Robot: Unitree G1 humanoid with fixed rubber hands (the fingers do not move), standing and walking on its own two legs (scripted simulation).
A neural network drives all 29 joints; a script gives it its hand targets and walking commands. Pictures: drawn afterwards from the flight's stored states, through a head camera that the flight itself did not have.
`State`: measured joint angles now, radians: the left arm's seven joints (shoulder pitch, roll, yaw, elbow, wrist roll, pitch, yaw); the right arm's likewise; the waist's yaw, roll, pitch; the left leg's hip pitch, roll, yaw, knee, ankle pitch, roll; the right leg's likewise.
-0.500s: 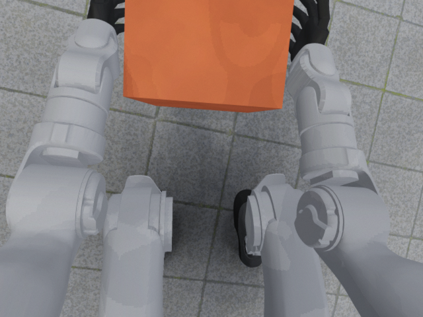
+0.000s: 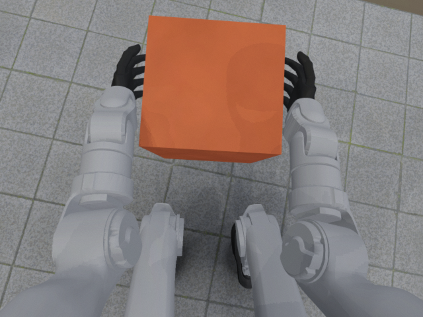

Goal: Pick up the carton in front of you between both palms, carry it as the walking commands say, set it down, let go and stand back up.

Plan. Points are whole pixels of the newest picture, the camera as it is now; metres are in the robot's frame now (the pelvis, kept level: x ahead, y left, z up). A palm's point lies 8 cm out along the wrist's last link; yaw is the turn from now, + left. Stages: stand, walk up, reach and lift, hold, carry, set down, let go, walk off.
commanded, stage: reach and lift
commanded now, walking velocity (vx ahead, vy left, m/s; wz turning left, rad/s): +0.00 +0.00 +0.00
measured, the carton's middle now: (211, 106) +0.50 +0.01 -0.13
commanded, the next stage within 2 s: none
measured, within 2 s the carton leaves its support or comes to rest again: neither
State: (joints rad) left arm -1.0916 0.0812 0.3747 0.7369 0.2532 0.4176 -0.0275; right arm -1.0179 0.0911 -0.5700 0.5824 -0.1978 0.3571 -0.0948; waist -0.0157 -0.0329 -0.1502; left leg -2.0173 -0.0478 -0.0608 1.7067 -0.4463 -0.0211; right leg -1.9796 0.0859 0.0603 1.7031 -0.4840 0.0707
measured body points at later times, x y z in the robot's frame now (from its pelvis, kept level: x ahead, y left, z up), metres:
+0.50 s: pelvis +0.05 +0.00 +0.13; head +0.21 +0.02 +0.56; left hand +0.46 +0.16 +0.08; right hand +0.47 -0.14 +0.10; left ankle +0.12 +0.12 -0.47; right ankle +0.11 -0.13 -0.47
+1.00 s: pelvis +0.09 +0.00 +0.25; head +0.12 +0.00 +0.70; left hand +0.40 +0.16 +0.23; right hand +0.43 -0.14 +0.25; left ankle +0.12 +0.12 -0.47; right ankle +0.11 -0.13 -0.47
